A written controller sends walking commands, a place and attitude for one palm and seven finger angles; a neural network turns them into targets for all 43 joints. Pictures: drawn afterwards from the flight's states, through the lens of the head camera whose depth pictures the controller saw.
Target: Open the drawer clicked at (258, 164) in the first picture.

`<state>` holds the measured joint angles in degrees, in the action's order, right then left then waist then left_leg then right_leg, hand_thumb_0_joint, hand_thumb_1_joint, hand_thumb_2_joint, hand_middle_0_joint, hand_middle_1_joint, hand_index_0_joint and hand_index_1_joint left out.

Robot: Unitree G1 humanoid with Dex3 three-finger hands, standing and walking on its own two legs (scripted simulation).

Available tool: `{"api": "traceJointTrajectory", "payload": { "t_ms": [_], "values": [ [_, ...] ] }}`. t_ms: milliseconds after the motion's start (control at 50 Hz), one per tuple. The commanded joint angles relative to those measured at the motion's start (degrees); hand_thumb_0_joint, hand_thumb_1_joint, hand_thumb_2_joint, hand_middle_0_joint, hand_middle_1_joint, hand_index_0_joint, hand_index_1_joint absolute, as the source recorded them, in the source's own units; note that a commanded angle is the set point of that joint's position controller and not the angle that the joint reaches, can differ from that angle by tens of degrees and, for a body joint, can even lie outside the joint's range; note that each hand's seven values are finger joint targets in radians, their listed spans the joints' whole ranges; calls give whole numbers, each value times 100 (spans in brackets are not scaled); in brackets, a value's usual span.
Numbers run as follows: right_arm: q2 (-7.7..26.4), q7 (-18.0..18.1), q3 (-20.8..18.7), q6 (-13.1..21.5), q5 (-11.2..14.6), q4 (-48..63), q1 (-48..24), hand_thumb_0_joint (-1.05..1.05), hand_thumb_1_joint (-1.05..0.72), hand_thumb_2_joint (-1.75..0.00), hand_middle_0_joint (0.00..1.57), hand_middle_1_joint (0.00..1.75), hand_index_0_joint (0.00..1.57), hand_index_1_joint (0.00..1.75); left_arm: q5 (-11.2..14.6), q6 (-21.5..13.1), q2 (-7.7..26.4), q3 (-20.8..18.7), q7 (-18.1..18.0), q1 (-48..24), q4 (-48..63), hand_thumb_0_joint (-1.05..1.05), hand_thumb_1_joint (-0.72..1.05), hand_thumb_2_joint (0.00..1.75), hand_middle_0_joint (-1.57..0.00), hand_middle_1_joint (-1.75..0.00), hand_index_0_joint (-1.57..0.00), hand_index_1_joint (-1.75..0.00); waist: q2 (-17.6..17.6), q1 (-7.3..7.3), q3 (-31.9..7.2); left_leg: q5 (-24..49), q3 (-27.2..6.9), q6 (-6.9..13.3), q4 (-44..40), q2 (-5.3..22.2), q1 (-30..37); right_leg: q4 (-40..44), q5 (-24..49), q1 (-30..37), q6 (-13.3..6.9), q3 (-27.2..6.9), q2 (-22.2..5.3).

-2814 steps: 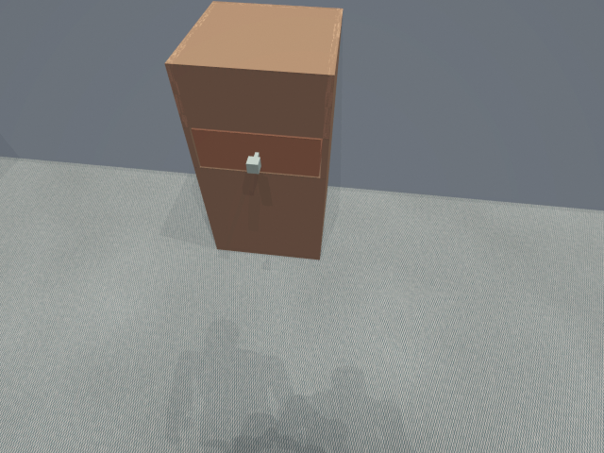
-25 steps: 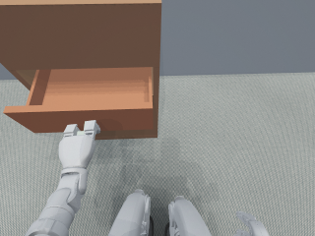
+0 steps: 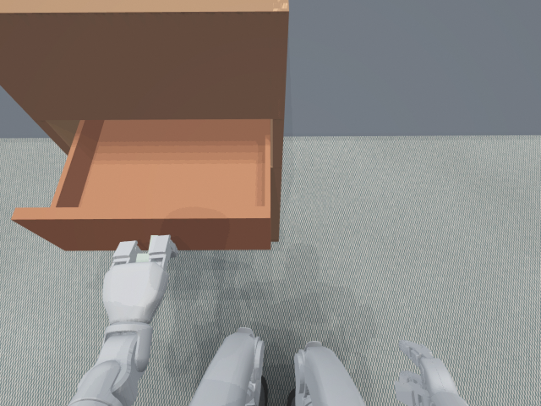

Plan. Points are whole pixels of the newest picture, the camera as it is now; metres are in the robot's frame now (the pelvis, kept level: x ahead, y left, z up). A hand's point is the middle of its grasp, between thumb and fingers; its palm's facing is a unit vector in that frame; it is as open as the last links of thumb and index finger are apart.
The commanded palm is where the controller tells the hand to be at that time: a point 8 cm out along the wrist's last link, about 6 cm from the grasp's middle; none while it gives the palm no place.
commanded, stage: pull the drawer open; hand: left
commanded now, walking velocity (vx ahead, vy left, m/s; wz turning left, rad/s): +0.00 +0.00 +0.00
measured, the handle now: (152, 256) +0.33 +0.23 -0.07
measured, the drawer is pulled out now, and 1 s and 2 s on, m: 0.19 0.27 0.30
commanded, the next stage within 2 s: open the thumb to release the handle in 1.66 s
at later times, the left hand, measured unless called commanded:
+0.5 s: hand (147, 322) +0.23 +0.22 -0.09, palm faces -0.07 -0.10 -0.99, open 7.1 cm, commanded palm +0.20 +0.23 -0.04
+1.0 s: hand (142, 350) +0.19 +0.22 -0.09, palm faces -0.10 -0.11 -0.99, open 7.1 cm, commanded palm +0.16 +0.23 -0.04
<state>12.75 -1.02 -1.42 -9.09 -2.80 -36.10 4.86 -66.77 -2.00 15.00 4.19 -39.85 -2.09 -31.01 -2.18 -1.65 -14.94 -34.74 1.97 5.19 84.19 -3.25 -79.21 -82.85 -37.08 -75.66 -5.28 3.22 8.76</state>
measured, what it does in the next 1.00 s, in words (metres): stands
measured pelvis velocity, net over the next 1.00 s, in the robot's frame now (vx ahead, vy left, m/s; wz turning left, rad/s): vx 0.00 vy -0.01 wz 0.01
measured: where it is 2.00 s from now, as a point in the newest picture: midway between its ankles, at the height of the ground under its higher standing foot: outside the picture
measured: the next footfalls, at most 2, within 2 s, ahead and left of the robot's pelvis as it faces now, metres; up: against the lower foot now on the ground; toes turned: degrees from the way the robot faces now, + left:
none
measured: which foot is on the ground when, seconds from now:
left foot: down 0.00-1.00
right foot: down 0.00-1.00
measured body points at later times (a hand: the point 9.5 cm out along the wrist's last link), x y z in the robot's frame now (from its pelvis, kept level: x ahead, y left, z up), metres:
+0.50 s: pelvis +0.00 +0.00 -0.01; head +0.13 -0.01 +0.42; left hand +0.23 +0.22 -0.04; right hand +0.20 -0.22 -0.14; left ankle +0.03 +0.07 -0.57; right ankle +0.01 -0.07 -0.57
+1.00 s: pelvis +0.00 -0.01 -0.01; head +0.12 -0.02 +0.42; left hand +0.19 +0.22 -0.04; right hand +0.22 -0.22 -0.15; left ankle +0.03 +0.07 -0.57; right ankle +0.01 -0.07 -0.57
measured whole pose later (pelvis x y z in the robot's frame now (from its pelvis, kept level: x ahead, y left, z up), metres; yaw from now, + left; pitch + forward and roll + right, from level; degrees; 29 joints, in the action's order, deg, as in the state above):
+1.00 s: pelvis +0.00 -0.01 -0.01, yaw +1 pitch +29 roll -1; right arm 12.5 -0.3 0.2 -6.8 -4.1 -34.1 2.3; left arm -67.1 -8.5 15.0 2.3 -39.5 16.4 -17.6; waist -1.7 -3.8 -15.7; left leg -35.9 2.6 4.2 87.4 -3.2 -80.8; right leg -87.2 -38.7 -77.9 -6.5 3.3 8.7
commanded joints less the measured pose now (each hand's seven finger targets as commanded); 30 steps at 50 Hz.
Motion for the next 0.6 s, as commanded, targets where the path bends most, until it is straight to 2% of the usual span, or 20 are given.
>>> {"api": "traceJointTrajectory", "payload": {
  "t_ms": [0,80,100,120,140,180,200,220,280,300,360,380,420,440,480,540,580],
  "values": [
    [746,92,-261,228,-35,656,42,0,-90,-90,20,30,20,30,-17,-9,834,-444,-246,188,1006,0,90,90,-40,-135,-40,-135,35,-178,-2258,2054,-768,-245,-917,204,2302,1031,2096,1051,97,-635,-337],
    [721,88,-247,227,-36,709,-25,0,-90,-90,20,30,20,30,-22,-4,687,-287,-228,465,1154,0,90,90,-40,-135,-40,-135,14,-157,-2197,2035,-750,-256,-921,179,2268,1053,2167,1106,103,-683,-349],
    [718,85,-234,244,-41,726,-34,0,-90,-90,20,30,20,30,-23,-21,782,-408,-236,563,1181,0,90,90,-40,-135,-40,-135,-59,-217,-2169,2096,-772,-268,-933,189,2288,1014,2137,1053,72,-659,-334],
    [711,90,-229,247,-40,722,-54,0,-90,-90,20,30,20,30,-10,-28,725,-357,-226,647,1197,0,90,90,-40,-135,-40,-135,8,-204,-2282,2114,-724,-250,-891,179,2272,1005,2234,1129,103,-667,-354],
    [694,94,-230,260,-46,734,-45,0,-90,-90,20,30,20,30,11,-42,807,-464,-228,778,1203,0,90,90,-40,-135,-40,-135,146,-222,-2222,2099,-722,-249,-869,164,2178,1013,2325,1223,95,-729,-335],
    [677,96,-221,279,-56,767,-70,0,-90,-90,20,30,20,30,24,-49,693,-375,-215,974,1301,0,90,90,-40,-135,-40,-135,234,-201,-2236,2064,-699,-239,-859,151,2098,1035,2459,1358,117,-773,-357],
    [663,94,-198,314,-56,780,-80,0,-90,-90,20,30,20,30,41,-85,806,-503,-216,1095,1336,0,90,90,-40,-135,-40,-135,177,-267,-2233,2105,-680,-241,-854,145,2030,1009,2517,1407,86,-796,-350],
    [652,99,-186,317,-62,767,-127,0,-90,-90,20,30,20,30,12,-121,802,-494,-223,1160,1369,0,90,90,-40,-135,-40,-135,177,-265,-2276,2105,-678,-249,-816,134,2025,970,2592,1384,96,-856,-355],
    [646,100,-181,342,-77,773,-158,0,-90,-90,20,30,20,30,12,-139,814,-528,-235,1285,1432,0,90,90,-40,-135,-40,-135,144,-250,-2127,1966,-662,-249,-793,126,1921,999,2559,1369,105,-893,-365],
    [648,107,-162,359,-90,784,-161,0,-90,-90,20,30,20,30,23,-170,936,-670,-242,1361,1427,0,90,90,-40,-135,-40,-135,105,-294,-2077,1990,-657,-249,-770,121,1857,959,2522,1355,70,-875,-345],
    [637,103,-154,367,-105,789,-216,0,-90,-90,20,30,20,30,-25,-223,913,-693,-271,1512,1455,0,90,90,-40,-135,-40,-135,134,-308,-2075,1922,-669,-261,-729,106,1818,921,2463,1295,77,-928,-345],
    [641,103,-167,373,-113,798,-238,0,-90,-90,20,30,20,30,-52,-220,827,-602,-273,1492,1515,0,90,90,-40,-135,-40,-135,125,-264,-2060,1919,-665,-255,-713,115,1859,934,2471,1248,89,-907,-356],
    [627,99,-143,392,-116,830,-264,0,-90,-90,20,30,20,30,-44,-276,875,-653,-272,1657,1633,0,90,90,-40,-135,-40,-135,20,-333,-2170,1976,-656,-258,-705,109,1894,863,2428,1230,76,-862,-355],
    [611,93,-145,394,-116,843,-260,0,-90,-90,20,30,20,30,-17,-271,887,-727,-276,1821,1577,0,90,90,-40,-135,-40,-135,103,-365,-2131,1957,-671,-264,-719,107,1877,868,2406,1256,69,-853,-342],
    [620,90,-149,388,-123,862,-305,0,-90,-90,20,30,20,30,-14,-262,834,-662,-263,1805,1672,0,90,90,-40,-135,-40,-135,177,-324,-2086,1867,-682,-258,-701,109,1822,894,2351,1240,83,-892,-347],
    [609,90,-131,412,-119,895,-329,0,-90,-90,20,30,20,30,-8,-305,847,-669,-253,1966,1749,0,90,90,-40,-135,-40,-135,73,-364,-2074,1867,-681,-259,-710,108,1848,867,2264,1185,65,-846,-343],
    [607,94,-138,404,-120,920,-356,0,-90,-90,20,30,20,30,-13,-310,837,-662,-244,2029,1822,0,90,90,-40,-135,-40,-135,169,-359,-2066,1844,-686,-259,-705,103,1843,873,2243,1186,74,-860,-347]
  ]
}}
